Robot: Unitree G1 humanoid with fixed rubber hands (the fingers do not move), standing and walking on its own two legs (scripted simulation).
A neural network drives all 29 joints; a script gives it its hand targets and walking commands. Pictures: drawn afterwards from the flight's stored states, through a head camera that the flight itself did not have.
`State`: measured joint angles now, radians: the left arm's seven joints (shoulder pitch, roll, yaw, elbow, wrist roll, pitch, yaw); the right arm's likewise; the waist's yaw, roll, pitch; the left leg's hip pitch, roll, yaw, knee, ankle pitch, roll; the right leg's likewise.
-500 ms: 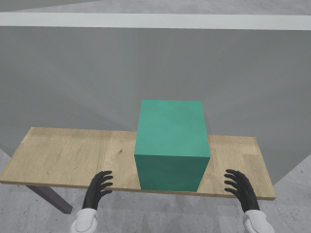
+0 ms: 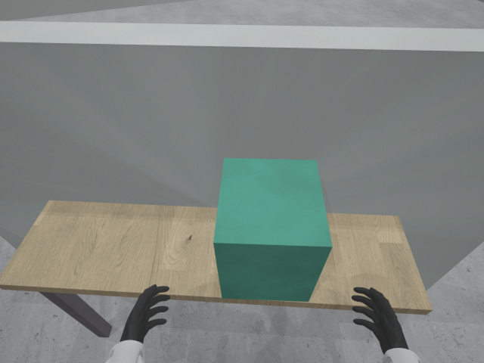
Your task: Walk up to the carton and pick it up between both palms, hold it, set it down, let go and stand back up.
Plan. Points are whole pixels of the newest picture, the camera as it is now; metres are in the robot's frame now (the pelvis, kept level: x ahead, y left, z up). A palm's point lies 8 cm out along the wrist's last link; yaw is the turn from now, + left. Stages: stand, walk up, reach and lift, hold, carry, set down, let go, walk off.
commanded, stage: set down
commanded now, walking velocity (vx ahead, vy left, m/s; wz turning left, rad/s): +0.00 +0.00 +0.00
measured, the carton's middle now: (267, 231) +0.40 -0.01 -0.08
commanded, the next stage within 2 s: let go in 1.12 s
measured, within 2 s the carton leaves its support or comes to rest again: neither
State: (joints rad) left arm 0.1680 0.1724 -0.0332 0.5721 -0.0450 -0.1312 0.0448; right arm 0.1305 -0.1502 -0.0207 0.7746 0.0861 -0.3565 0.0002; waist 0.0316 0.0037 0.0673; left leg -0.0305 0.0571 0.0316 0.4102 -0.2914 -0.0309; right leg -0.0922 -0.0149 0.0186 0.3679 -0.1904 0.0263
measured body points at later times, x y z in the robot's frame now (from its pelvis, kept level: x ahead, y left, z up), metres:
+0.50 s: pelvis +0.00 -0.01 +0.00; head +0.01 +0.00 +0.45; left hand +0.17 +0.22 -0.09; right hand +0.17 -0.23 -0.08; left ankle -0.04 +0.13 -0.74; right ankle +0.01 -0.14 -0.74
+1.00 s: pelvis +0.00 -0.01 +0.00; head +0.00 +0.00 +0.45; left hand +0.17 +0.22 -0.08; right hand +0.17 -0.24 -0.08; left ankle -0.04 +0.13 -0.74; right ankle +0.01 -0.14 -0.74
